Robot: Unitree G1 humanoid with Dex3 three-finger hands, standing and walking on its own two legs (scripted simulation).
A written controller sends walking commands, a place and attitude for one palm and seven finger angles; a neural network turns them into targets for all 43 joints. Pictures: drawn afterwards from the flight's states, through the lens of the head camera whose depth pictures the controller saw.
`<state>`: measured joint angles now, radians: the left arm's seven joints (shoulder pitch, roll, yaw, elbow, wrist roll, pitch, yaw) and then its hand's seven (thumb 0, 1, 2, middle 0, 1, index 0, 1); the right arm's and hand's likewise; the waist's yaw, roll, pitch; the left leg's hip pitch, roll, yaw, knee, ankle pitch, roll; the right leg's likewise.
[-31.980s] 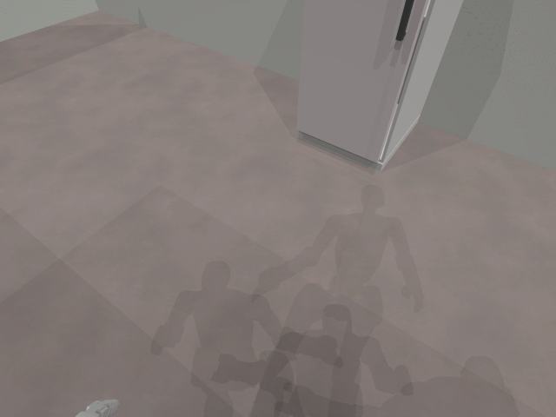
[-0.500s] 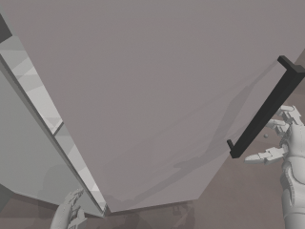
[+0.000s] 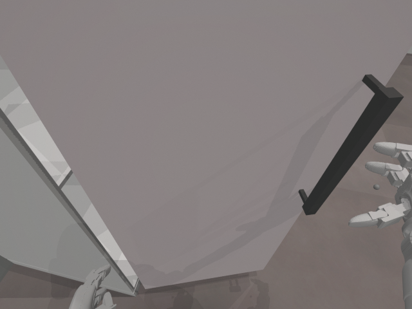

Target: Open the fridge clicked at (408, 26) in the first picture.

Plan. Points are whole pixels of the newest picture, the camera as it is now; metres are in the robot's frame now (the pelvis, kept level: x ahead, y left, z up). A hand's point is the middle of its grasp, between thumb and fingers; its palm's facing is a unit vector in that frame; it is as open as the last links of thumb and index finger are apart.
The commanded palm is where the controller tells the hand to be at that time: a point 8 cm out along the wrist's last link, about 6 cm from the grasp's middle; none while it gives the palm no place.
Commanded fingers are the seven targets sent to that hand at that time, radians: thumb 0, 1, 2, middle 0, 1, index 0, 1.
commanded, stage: slip the hand off the handle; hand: right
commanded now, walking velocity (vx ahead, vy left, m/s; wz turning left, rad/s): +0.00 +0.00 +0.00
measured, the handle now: (333, 158) +0.37 -0.21 +0.13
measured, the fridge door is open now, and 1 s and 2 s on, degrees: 68 68 68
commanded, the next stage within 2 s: draw the hand back to the body in 0.62 s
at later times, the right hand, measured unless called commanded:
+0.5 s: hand (397, 238) +0.23 -0.28 +0.11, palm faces +0.27 +0.93 -0.24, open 14.7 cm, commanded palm +0.19 -0.32 +0.12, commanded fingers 0.00 0.55 -0.20 0.25 1.15 0.25 1.15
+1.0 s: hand out of the picture +0.20 -0.28 +0.13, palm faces +0.10 +0.99 -0.09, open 14.7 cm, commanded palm +0.16 -0.32 +0.14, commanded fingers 0.00 0.55 -0.20 0.25 1.15 0.25 1.15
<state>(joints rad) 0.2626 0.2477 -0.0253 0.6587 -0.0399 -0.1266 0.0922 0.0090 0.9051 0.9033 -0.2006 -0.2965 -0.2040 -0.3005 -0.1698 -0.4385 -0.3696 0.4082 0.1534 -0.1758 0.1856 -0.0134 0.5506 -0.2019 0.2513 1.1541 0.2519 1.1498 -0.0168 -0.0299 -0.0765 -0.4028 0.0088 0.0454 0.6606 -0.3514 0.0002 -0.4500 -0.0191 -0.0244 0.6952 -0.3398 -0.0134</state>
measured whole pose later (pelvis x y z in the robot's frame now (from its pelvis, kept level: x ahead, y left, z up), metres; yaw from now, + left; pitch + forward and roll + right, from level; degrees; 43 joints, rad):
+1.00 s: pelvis -0.01 +0.01 +0.00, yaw -1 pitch +1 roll +1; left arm 0.25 0.27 -0.06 0.64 -0.07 -0.33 0.13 0.01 0.90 0.90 -0.20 -0.30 -0.20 -0.30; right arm 0.22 -0.44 -0.46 0.06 0.41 -0.03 0.46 -0.01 0.55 -0.20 0.25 1.15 0.25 1.15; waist -0.04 -0.05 -0.08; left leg -0.30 0.00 0.08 0.63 -0.34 0.01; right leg -0.37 -0.03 0.01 0.69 -0.33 0.00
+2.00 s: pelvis +0.01 +0.00 +0.02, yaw -1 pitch -4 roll +1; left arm 0.21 0.24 -0.01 0.67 -0.01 -0.16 0.08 0.01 0.91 0.90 -0.20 -0.30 -0.20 -0.30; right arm 0.46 -0.37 -0.35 -0.36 0.07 -0.08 -0.11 0.01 -0.68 -0.80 0.21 0.43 0.21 0.42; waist -0.08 -0.06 -0.01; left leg -0.09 0.01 0.05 0.44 -0.28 0.00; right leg -0.14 -0.01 -0.02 0.48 -0.26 -0.01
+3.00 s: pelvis -0.05 -0.02 +0.00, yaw +0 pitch -1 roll +2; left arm 0.23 0.19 -0.03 0.57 -0.01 -0.08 0.07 0.01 0.90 0.90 -0.20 -0.30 -0.20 -0.30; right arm 0.51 -0.41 -0.43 -0.52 0.05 -0.19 -0.15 0.01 -0.89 -0.90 0.21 0.31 0.21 0.30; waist -0.03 0.00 0.04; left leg -0.32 0.02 0.04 0.59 -0.25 -0.03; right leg -0.39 0.00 -0.03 0.65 -0.26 -0.05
